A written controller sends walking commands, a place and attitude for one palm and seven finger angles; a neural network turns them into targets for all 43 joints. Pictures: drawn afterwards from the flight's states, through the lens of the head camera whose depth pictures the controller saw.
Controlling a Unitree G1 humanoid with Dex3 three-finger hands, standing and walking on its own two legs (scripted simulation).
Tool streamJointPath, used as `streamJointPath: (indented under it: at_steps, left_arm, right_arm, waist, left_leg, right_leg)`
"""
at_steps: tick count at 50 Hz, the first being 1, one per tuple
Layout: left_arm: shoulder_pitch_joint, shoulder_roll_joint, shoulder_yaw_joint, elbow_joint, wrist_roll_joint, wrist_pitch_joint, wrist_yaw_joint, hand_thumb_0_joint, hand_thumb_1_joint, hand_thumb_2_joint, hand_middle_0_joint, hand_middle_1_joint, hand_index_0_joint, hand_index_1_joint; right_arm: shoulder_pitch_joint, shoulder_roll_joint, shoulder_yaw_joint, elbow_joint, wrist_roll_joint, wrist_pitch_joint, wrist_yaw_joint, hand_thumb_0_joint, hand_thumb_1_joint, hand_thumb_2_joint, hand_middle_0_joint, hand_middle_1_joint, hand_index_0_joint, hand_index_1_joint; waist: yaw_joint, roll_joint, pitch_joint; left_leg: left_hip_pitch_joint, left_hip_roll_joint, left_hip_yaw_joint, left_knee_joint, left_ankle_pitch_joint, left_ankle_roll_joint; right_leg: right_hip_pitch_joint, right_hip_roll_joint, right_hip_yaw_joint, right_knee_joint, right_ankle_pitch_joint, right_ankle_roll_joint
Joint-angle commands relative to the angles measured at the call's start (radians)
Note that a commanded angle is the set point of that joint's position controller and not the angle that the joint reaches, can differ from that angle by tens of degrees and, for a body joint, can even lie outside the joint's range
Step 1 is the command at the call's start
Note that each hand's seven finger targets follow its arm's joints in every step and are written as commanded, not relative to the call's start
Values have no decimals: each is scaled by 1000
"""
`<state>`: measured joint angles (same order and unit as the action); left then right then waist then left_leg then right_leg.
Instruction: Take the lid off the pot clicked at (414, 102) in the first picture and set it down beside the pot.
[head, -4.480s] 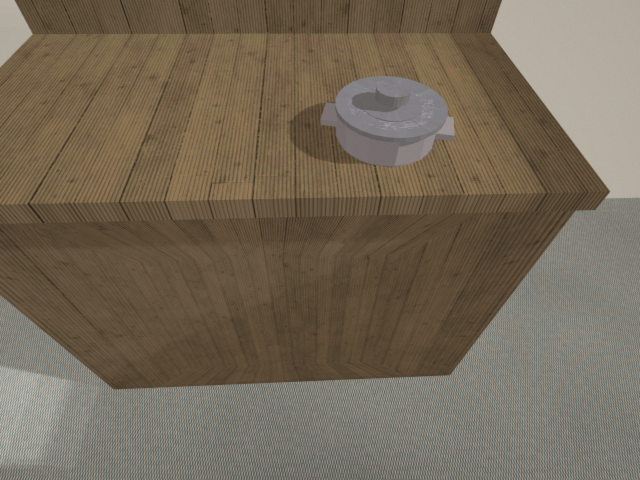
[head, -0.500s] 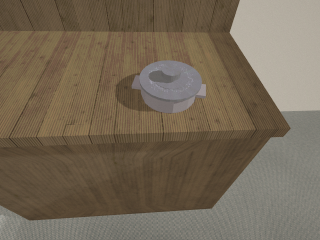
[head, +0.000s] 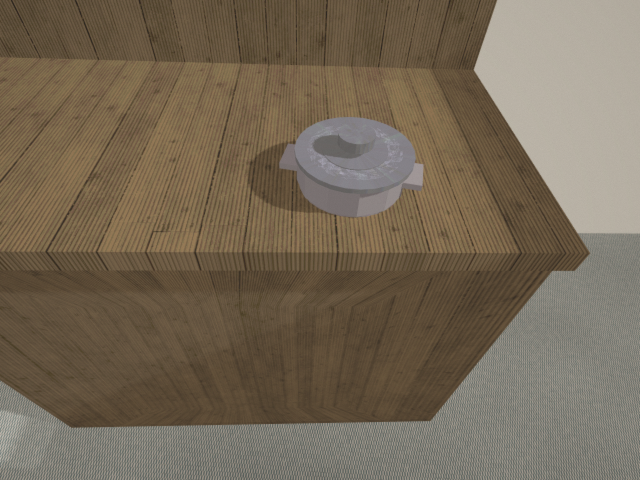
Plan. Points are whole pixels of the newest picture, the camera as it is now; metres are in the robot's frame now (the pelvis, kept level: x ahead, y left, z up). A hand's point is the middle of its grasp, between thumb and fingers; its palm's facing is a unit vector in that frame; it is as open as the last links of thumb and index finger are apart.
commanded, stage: look again from close up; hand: left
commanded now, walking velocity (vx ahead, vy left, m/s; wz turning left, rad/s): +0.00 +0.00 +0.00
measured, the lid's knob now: (356, 138) +0.53 -0.01 +0.16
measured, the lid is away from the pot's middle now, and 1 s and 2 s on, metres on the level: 0.00 0.00 0.00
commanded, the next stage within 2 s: shuffle to correct the standing spot in 0.54 s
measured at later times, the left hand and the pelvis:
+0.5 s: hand out of the picture -0.03 +0.16 -0.18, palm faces +0.03 -0.99 -0.15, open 7.4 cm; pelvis -0.02 +0.00 +0.00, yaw +0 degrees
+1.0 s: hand out of the picture -0.03 +0.15 -0.18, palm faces +0.07 -0.98 -0.16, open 7.4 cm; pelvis -0.01 -0.02 +0.00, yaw +2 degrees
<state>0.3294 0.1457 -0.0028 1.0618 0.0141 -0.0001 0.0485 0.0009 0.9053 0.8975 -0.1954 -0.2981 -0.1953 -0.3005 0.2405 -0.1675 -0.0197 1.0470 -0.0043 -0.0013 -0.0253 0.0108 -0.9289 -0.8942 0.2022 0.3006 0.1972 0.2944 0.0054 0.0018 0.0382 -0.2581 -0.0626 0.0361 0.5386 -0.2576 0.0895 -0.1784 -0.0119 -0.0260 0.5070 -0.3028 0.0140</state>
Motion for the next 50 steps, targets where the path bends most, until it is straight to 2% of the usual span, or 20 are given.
streamJointPath:
  at_steps: [1, 4, 9, 14, 16, 18, 22, 24, 26, 29, 32, 34, 36, 38, 42, 44, 46, 50]
  left_arm:
    - [60, 99, 16, -46, 3, -23, 4, 0, 900, 900, -200, -300, -200, -300]
    - [70, 99, 13, -48, 2, -24, 4, 0, 900, 900, -200, -300, -200, -300]
    - [72, 105, 11, -57, 4, -22, 2, 0, 900, 900, -200, -300, -200, -300]
    - [80, 111, 12, -61, 4, -24, 2, 0, 900, 900, -200, -300, -200, -300]
    - [75, 113, 14, -65, 4, -20, 0, 0, 900, 900, -200, -300, -200, -300]
    - [80, 110, 12, -62, 5, -18, 0, 0, 900, 900, -200, -300, -200, -300]
    - [85, 110, 12, -60, 5, -19, -1, 0, 900, 900, -200, -300, -200, -300]
    - [86, 108, 10, -55, 4, -19, -2, 0, 900, 900, -200, -300, -200, -300]
    - [87, 111, 12, -55, 4, -18, -2, 0, 900, 900, -200, -300, -200, -300]
    - [91, 101, 9, -45, 3, -18, -2, 0, 900, 900, -200, -300, -200, -300]
    - [93, 96, 9, -42, 3, -17, -2, 0, 900, 900, -200, -300, -200, -300]
    - [97, 86, 7, -29, 3, -17, -4, 0, 900, 900, -200, -300, -200, -300]
    - [95, 88, 11, -30, 5, -12, -7, 0, 900, 900, -200, -300, -200, -300]
    - [99, 79, 12, -30, 10, -4, -10, 0, 900, 900, -200, -300, -200, -300]
    - [99, 71, 22, -41, 15, 7, -18, 0, 900, 900, -200, -300, -200, -300]
    - [104, 68, 27, -46, 15, 8, -21, 0, 900, 900, -200, -300, -200, -300]
    - [104, 73, 32, -55, 15, 7, -24, 0, 900, 900, -200, -300, -200, -300]
    - [131, 79, 39, -58, 11, 3, -25, 0, 900, 900, -200, -300, -200, -300]
  right_arm:
    - [21, -100, -13, -65, -2, -22, 1, 0, -900, -900, 200, 300, 200, 300]
    - [6, -103, -11, -61, 0, -25, 2, 0, -900, -900, 200, 300, 200, 300]
    - [-7, -102, -10, -59, 0, -20, 4, 0, -900, -900, 200, 300, 200, 300]
    - [-4, -97, -9, -50, 1, -25, 4, 0, -900, -900, 200, 300, 200, 300]
    - [2, -93, -9, -49, 1, -25, 3, 0, -900, -900, 200, 300, 200, 300]
    - [-5, -98, -9, -46, 1, -23, 4, 0, -900, -900, 200, 300, 200, 300]
    - [8, -98, -10, -39, 0, -24, 4, 0, -900, -900, 200, 300, 200, 300]
    - [15, -97, -8, -31, 1, -23, 5, 0, -900, -900, 200, 300, 200, 300]
    - [23, -89, -8, -28, 1, -23, 4, 0, -900, -900, 200, 300, 200, 300]
    - [29, -91, -9, -17, 1, -23, 4, 0, -900, -900, 200, 300, 200, 300]
    - [39, -90, -10, -12, 2, -24, 2, 0, -900, -900, 200, 300, 200, 300]
    - [49, -87, -12, 1, 0, -25, 2, 0, -900, -900, 200, 300, 200, 300]
    - [58, -94, -19, 1, -1, -23, -1, 0, -900, -900, 200, 300, 200, 300]
    - [63, -112, -29, 2, -4, -17, -5, 0, -900, -900, 200, 300, 200, 300]
    - [85, -120, -45, -2, -9, -13, -12, 0, -900, -900, 200, 300, 200, 300]
    - [90, -119, -51, -4, -11, -12, -14, 0, -900, -900, 200, 300, 200, 300]
    - [93, -107, -54, -14, -11, -14, -15, 0, -900, -900, 200, 300, 200, 300]
    - [87, -95, -56, -21, -14, -13, -15, 0, -900, -900, 200, 300, 200, 300]
  waist:
    - [-4, -18, 7]
    - [-3, -9, 13]
    - [-3, -17, 45]
    - [1, -8, 21]
    - [5, -10, 27]
    - [6, 18, 48]
    - [7, -7, 21]
    - [4, 17, 29]
    - [9, 1, 31]
    - [7, 17, 30]
    - [11, 8, 31]
    - [3, 13, 29]
    - [3, 26, 26]
    - [-2, 54, 52]
    - [-3, 40, 56]
    - [-5, 62, 37]
    - [-2, 36, 33]
    - [-2, 28, 24]
  left_leg:
    - [13, 144, -177, -159, 20, -25]
    - [18, 141, -169, -156, 45, -28]
    - [-1, 138, -166, -174, -26, -33]
    - [4, 140, -166, -176, -4, -33]
    - [-4, 147, -170, -194, -31, -30]
    - [-27, 147, -176, -209, -76, -33]
    - [-20, 149, -177, -214, -79, -32]
    - [-28, 149, -181, -224, -93, -35]
    - [-32, 154, -187, -235, -101, -32]
    - [-34, 155, -191, -244, -107, -34]
    - [-36, 162, -198, -255, -106, -30]
    - [-39, 173, -222, -282, -174, -28]
    - [-42, 200, -274, -317, -249, -14]
    - [-62, 223, -322, -351, -336, 0]
    - [-70, 252, -385, -358, -354, 33]
    - [-72, 251, -381, -342, -331, 38]
    - [-98, 238, -371, -319, -295, 34]
    - [-118, 200, -283, -231, -240, 10]
  right_leg:
    - [-51, -70, 82, -90, 78, -74]
    - [-56, -79, 94, -101, 97, -69]
    - [-80, -79, 102, -122, 53, -67]
    - [-61, -81, 102, -124, 80, -63]
    - [-58, -74, 88, -121, 65, -61]
    - [-64, -75, 92, -128, 48, -58]
    - [-48, -77, 88, -127, 54, -58]
    - [-50, -76, 92, -131, 45, -57]
    - [-41, -71, 81, -127, 48, -56]
    - [-40, -72, 86, -130, 54, -54]
    - [-33, -70, 74, -123, 65, -51]
    - [-28, -58, 53, -118, 31, -43]
    - [-32, -40, 24, -86, -5, -37]
    - [-65, -24, 6, -49, -46, -35]
    - [-98, -10, 4, -2, -57, -39]
    - [-85, -9, 10, -8, -48, -41]
    - [-51, -11, 17, -41, -27, -44]
    - [-19, -40, 43, -92, -28, -63]
